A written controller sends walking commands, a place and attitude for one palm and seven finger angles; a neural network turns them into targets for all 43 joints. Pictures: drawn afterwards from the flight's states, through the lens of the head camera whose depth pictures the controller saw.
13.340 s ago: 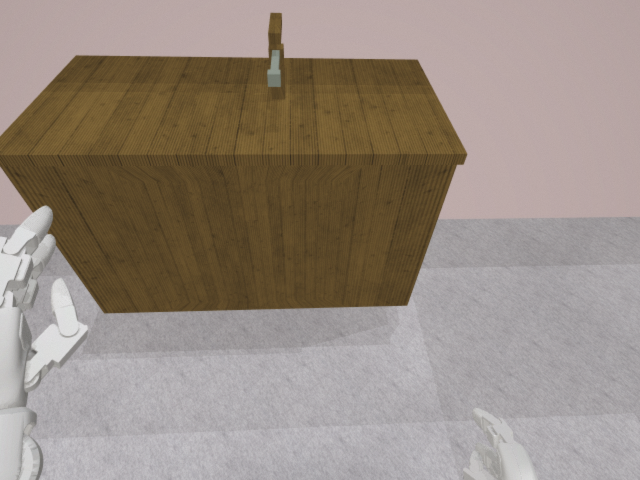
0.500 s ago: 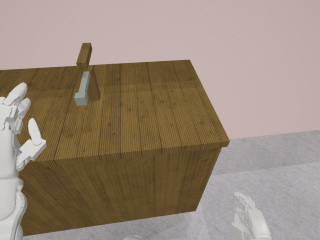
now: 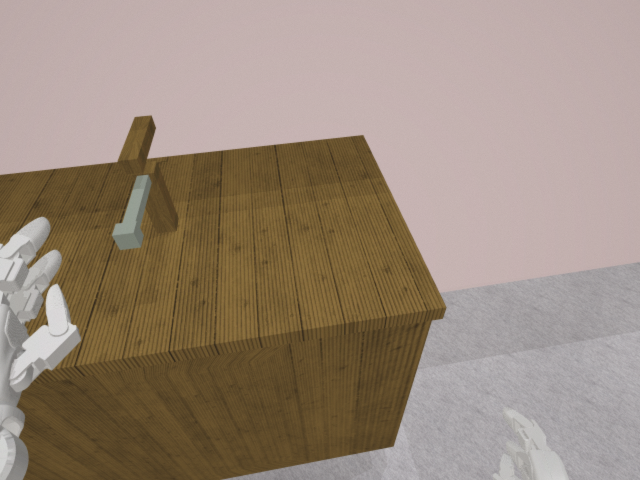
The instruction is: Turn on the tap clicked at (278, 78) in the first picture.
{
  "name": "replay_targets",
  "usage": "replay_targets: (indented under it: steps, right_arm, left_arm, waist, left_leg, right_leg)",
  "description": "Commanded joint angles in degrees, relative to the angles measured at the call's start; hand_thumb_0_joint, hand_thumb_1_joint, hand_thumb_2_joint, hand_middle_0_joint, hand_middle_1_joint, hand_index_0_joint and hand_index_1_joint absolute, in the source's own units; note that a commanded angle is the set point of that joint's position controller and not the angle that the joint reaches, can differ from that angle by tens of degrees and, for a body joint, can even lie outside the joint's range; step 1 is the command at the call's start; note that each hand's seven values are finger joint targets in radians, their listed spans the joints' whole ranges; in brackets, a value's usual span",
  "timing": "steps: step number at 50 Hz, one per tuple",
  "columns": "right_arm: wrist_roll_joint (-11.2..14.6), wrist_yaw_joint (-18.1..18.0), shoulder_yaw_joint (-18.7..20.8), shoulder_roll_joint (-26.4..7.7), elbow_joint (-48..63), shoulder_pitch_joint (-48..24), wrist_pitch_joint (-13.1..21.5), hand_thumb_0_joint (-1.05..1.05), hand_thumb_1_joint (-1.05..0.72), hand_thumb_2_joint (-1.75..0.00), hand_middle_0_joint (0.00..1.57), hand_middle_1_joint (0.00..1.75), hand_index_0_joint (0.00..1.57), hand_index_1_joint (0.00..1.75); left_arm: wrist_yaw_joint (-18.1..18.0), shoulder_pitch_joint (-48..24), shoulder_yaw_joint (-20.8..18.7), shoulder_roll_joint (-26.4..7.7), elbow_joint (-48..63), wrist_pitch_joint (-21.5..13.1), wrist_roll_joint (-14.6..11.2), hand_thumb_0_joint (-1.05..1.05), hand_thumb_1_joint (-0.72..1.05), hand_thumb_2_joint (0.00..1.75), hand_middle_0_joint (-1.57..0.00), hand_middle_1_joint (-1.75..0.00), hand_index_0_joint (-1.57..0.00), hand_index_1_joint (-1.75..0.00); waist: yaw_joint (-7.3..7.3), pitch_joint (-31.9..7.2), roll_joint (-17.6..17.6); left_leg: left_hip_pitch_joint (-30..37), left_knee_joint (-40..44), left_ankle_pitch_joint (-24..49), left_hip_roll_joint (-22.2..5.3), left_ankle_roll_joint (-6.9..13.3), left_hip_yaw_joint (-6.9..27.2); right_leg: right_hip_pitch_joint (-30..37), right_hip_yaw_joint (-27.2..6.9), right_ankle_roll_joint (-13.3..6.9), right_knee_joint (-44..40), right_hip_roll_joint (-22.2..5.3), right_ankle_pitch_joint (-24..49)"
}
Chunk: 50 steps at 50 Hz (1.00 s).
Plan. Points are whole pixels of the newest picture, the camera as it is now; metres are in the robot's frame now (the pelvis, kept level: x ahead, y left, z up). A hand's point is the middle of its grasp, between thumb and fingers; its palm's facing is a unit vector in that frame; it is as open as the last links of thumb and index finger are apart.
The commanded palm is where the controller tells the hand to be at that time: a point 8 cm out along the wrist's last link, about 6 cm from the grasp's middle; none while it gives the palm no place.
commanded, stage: turn the palm inward beside the body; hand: left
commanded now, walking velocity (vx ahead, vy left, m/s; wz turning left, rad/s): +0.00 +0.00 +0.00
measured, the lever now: (128, 235) +0.37 +0.32 +0.12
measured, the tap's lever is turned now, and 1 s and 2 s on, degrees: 0 0 0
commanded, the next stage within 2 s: reach beside the lever's end, fingers flat in 1.26 s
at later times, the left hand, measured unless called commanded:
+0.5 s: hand (62, 354) +0.17 +0.26 +0.17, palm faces +0.43 -0.89 -0.17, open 7.4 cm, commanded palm +0.12 +0.29 +0.18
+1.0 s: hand (66, 375) +0.15 +0.24 +0.17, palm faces +0.45 -0.89 -0.11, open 7.4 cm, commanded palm +0.10 +0.28 +0.18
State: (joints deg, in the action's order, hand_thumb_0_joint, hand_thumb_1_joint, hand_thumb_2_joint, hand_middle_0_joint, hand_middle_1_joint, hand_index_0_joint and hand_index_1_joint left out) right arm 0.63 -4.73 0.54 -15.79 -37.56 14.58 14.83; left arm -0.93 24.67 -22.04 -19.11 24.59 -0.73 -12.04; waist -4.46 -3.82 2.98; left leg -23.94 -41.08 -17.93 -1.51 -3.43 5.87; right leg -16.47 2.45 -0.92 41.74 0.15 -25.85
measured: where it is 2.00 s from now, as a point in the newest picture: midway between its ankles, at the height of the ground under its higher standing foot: outside the picture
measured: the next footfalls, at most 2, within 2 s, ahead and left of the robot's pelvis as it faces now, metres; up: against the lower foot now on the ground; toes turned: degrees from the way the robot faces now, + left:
none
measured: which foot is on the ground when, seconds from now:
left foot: down 0.00-1.00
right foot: down 0.00-1.00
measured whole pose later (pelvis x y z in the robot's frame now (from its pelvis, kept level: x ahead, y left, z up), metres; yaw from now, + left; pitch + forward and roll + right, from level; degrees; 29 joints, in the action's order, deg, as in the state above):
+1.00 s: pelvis -0.02 +0.01 +0.00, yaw +1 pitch -2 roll -1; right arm 2.3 -6.5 -3.5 -13.5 -36.9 12.1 17.5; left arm -8.2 27.7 -14.7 -14.3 34.1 11.7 -15.0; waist -5.2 -4.1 4.0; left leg -22.9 -41.0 -16.1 -1.1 -2.9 6.8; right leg -14.6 3.4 -0.4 40.8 -0.1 -23.9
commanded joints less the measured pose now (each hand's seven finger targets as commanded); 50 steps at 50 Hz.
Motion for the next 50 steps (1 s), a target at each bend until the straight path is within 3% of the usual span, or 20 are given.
replay_targets:
  steps: [1, 3, 4, 8, 9, 13, 14, 23, 24, 28, 29, 31, 33, 34, 38, 39, 42, 47, 48, 50]
  right_arm:
    - [0.49, -0.48, 1.38, -4.39, 9.89, -6.56, 5.53, 0.00, -0.90, -0.90, 0.20, 0.30, 0.20, 0.30]
    - [0.84, -0.54, 1.41, -4.32, 9.52, -7.25, 5.46, 0.00, -0.90, -0.90, 0.20, 0.30, 0.20, 0.30]
    - [0.85, -0.44, 1.15, -3.81, 10.20, -6.65, 5.37, 0.00, -0.90, -0.90, 0.20, 0.30, 0.20, 0.30]
    - [1.23, -0.81, 0.85, -4.06, 10.06, -8.10, 4.91, 0.00, -0.90, -0.90, 0.20, 0.30, 0.20, 0.30]
    - [1.18, -0.76, 0.51, -3.48, 10.88, -7.79, 4.74, 0.00, -0.90, -0.90, 0.20, 0.30, 0.20, 0.30]
    - [1.42, -1.18, -0.21, -3.86, 10.66, -9.71, 4.72, 0.00, -0.90, -0.90, 0.20, 0.30, 0.20, 0.30]
    - [1.32, -1.09, -0.51, -3.21, 11.30, -9.54, 4.70, 0.00, -0.90, -0.90, 0.20, 0.30, 0.20, 0.30]
    - [1.48, -1.67, -1.57, -3.21, 11.07, -12.28, 4.25, 0.00, -0.90, -0.90, 0.20, 0.30, 0.20, 0.30]
    - [1.46, -1.60, -1.76, -2.83, 11.58, -12.12, 4.20, 0.00, -0.90, -0.90, 0.20, 0.30, 0.20, 0.30]
    - [1.49, -1.55, -1.82, -3.19, 11.37, -12.80, 4.65, 0.00, -0.90, -0.90, 0.20, 0.30, 0.20, 0.30]
    - [1.47, -1.52, -1.99, -2.78, 11.87, -12.75, 4.75, 0.00, -0.90, -0.90, 0.20, 0.30, 0.20, 0.30]
    - [1.47, -1.70, -1.82, -3.18, 11.82, -12.66, 5.00, 0.00, -0.90, -0.90, 0.20, 0.30, 0.20, 0.30]
    - [1.80, -1.81, -1.92, -3.30, 11.30, -13.00, 5.10, 0.00, -0.90, -0.90, 0.20, 0.30, 0.20, 0.30]
    - [1.83, -1.93, -2.10, -2.90, 11.73, -13.16, 5.10, 0.00, -0.90, -0.90, 0.20, 0.30, 0.20, 0.30]
    - [2.01, -2.30, -1.97, -3.28, 11.07, -13.42, 5.60, 0.00, -0.90, -0.90, 0.20, 0.30, 0.20, 0.30]
    - [2.03, -2.28, -2.15, -2.96, 11.48, -13.53, 5.76, 0.00, -0.90, -0.90, 0.20, 0.30, 0.20, 0.30]
    - [1.89, -2.56, -2.02, -3.38, 11.34, -13.17, 6.41, 0.00, -0.90, -0.90, 0.20, 0.30, 0.20, 0.30]
    - [1.93, -2.58, -1.93, -3.41, 11.16, -12.92, 6.88, 0.00, -0.90, -0.90, 0.20, 0.30, 0.20, 0.30]
    - [2.07, -2.47, -1.94, -3.39, 10.61, -13.12, 6.94, 0.00, -0.90, -0.90, 0.20, 0.30, 0.20, 0.30]
    - [1.88, -2.40, -1.96, -3.34, 11.15, -12.70, 7.23, 0.00, -0.90, -0.90, 0.20, 0.30, 0.20, 0.30]
  left_arm:
    - [-0.72, -3.70, -5.05, -10.18, 15.09, -5.46, -0.54, 0.00, 0.90, 0.90, -0.20, -0.30, -0.20, -0.30]
    - [-1.81, -1.52, -6.56, -10.70, 13.88, -4.66, -0.22, 0.00, 0.90, 0.90, -0.20, -0.30, -0.20, -0.30]
    - [-1.91, -2.08, -3.90, -7.94, 15.55, -4.37, -0.38, 0.00, 0.90, 0.90, -0.20, -0.30, -0.20, -0.30]
    - [-3.19, -1.57, -4.96, -9.11, 15.52, -2.11, -0.26, 0.00, 0.90, 0.90, -0.20, -0.30, -0.20, -0.30]
    - [-3.17, -2.71, -1.38, -5.93, 17.26, -1.57, -0.01, 0.00, 0.90, 0.90, -0.20, -0.30, -0.20, -0.30]
    - [-4.10, -3.97, -1.85, -7.69, 17.38, 0.61, 0.39, 0.00, 0.90, 0.90, -0.20, -0.30, -0.20, -0.30]
    - [-4.13, -4.88, 0.91, -5.00, 18.91, 0.89, 0.48, 0.00, 0.90, 0.90, -0.20, -0.30, -0.20, -0.30]
    - [-6.20, -4.00, 0.02, -6.25, 19.52, 4.31, 0.04, 0.00, 0.90, 0.90, -0.20, -0.30, -0.20, -0.30]
    - [-6.27, -4.85, 2.66, -3.79, 20.95, 4.34, 0.19, 0.00, 0.90, 0.90, -0.20, -0.30, -0.20, -0.30]
    - [-7.10, -3.19, 0.83, -5.83, 21.97, 4.87, -0.04, 0.00, 0.90, 0.90, -0.20, -0.30, -0.20, -0.30]
    - [-7.12, -3.72, 3.33, -3.49, 23.35, 4.76, -0.04, 0.00, 0.90, 0.90, -0.20, -0.30, -0.20, -0.30]
    - [-7.12, -2.51, 2.65, -3.81, 22.21, 5.14, -0.96, 0.00, 0.90, 0.90, -0.20, -0.30, -0.20, -0.30]
    - [-7.44, -1.97, 1.54, -4.91, 21.70, 5.78, -0.94, 0.00, 0.90, 0.90, -0.20, -0.30, -0.20, -0.30]
    - [-7.45, -2.83, 3.39, -2.98, 22.36, 6.05, -1.34, 0.00, 0.90, 0.90, -0.20, -0.30, -0.20, -0.30]
    - [-8.18, -3.32, 1.33, -5.15, 22.20, 6.95, -1.50, 0.00, 0.90, 0.90, -0.20, -0.30, -0.20, -0.30]
    - [-8.04, -4.23, 3.48, -2.96, 23.30, 7.00, -1.67, 0.00, 0.90, 0.90, -0.20, -0.30, -0.20, -0.30]
    - [-7.85, -3.75, 2.17, -3.98, 22.61, 7.47, -2.91, 0.00, 0.90, 0.90, -0.20, -0.30, -0.20, -0.30]
    - [-7.53, -3.65, 2.38, -3.92, 22.02, 8.12, -2.85, 0.00, 0.90, 0.90, -0.20, -0.30, -0.20, -0.30]
    - [-7.72, -3.36, 1.42, -4.91, 22.04, 8.24, -2.35, 0.00, 0.90, 0.90, -0.20, -0.30, -0.20, -0.30]
    - [-7.70, -3.60, 2.23, -3.98, 22.41, 7.84, -2.51, 0.00, 0.90, 0.90, -0.20, -0.30, -0.20, -0.30]
  waist:
    - [-0.59, -7.97, -1.38]
    - [-1.48, -6.80, -2.20]
    - [-1.09, -6.78, -0.83]
    - [-1.61, -5.88, -1.40]
    - [-0.97, -5.44, -0.48]
    - [-1.19, -3.40, 0.22]
    - [-0.70, -3.25, 0.46]
    - [-1.27, -1.67, 1.42]
    - [-0.76, -1.74, 1.00]
    - [-1.46, -2.39, 2.49]
    - [-0.89, -2.18, 2.07]
    - [-0.99, -2.13, -0.68]
    - [-1.32, -0.75, 0.77]
    - [-0.89, -0.26, 0.43]
    - [-1.29, 0.14, 0.40]
    - [-0.87, 0.26, 1.45]
    - [-1.03, -0.80, -1.53]
    - [-0.97, 0.08, -1.27]
    - [-1.31, 0.44, 1.22]
    - [-1.00, 0.27, -1.12]
  left_leg:
    - [9.61, 1.94, 19.99, 2.16, 4.99, -5.29]
    - [9.00, 2.14, 19.91, 2.18, 4.90, -5.24]
    - [9.10, 2.43, 20.38, 2.24, 4.81, -5.27]
    - [8.68, 3.52, 18.13, 1.88, 4.57, -4.75]
    - [8.92, 3.77, 17.62, 1.85, 4.53, -4.72]
    - [8.46, 5.50, 11.80, 1.56, 4.43, -3.65]
    - [8.75, 5.71, 11.37, 1.58, 4.39, -3.56]
    - [7.53, 7.71, 2.79, 1.65, 4.13, -2.45]
    - [7.59, 7.80, 2.38, 1.66, 4.09, -2.45]
    - [7.53, 7.90, 1.20, 1.71, 4.02, -2.19]
    - [7.68, 7.81, 1.31, 1.76, 4.05, -2.21]
    - [6.94, 7.73, 0.09, 1.74, 4.20, -2.19]
    - [6.33, 7.92, -1.47, 1.81, 4.06, -2.07]
    - [6.29, 8.09, -2.60, 1.94, 4.15, -2.09]
    - [5.97, 7.93, -4.06, 2.08, 4.18, -2.11]
    - [6.22, 7.83, -4.06, 2.20, 4.20, -2.23]
    - [6.11, 7.22, -2.68, 2.22, 4.43, -2.27]
    - [6.48, 6.51, -1.12, 2.23, 4.55, -2.69]
    - [6.85, 6.41, -1.01, 2.20, 4.37, -2.72]
    - [6.73, 6.34, 0.02, 2.14, 4.48, -2.55]
  right_leg:
    - [-2.39, 2.08, 1.23, -6.80, -1.64, 31.32]
    - [-2.36, 2.28, 1.08, -6.94, -1.36, 30.47]
    - [-2.52, 2.60, 0.82, -6.67, -1.45, 30.39]
    - [-2.87, 2.69, 0.62, -7.51, -1.09, 26.07]
    - [-3.89, 3.08, 0.49, -7.48, -1.02, 24.79]
    - [-5.11, 2.79, 0.28, -8.95, -0.67, 16.96]
    - [-5.58, 3.13, 0.17, -8.93, -0.71, 16.26]
    - [-6.37, 2.93, 0.08, -10.42, -0.40, 8.00]
    - [-6.59, 3.30, 0.01, -10.06, -0.45, 7.74]
    - [-6.09, 3.05, -0.11, -10.10, -0.46, 6.89]
    - [-6.47, 3.33, -0.16, -9.84, -0.56, 7.14]
    - [-6.61, 3.28, 0.10, -10.34, -0.46, 5.94]
    - [-6.91, 3.04, 0.05, -10.65, -0.44, 4.77]
    - [-7.42, 3.08, 0.14, -10.78, -0.58, 4.10]
    - [-7.34, 2.58, 0.19, -11.67, -0.54, 2.20]
    - [-7.63, 2.67, 0.13, -11.31, -0.75, 2.42]
    - [-6.95, 2.42, 0.35, -11.91, -0.80, 2.99]
    - [-7.35, 2.03, 0.49, -12.65, -0.90, 3.74]
    - [-7.14, 1.79, 0.28, -12.99, -0.90, 3.75]
    - [-7.11, 2.11, 0.37, -12.54, -0.93, 4.84]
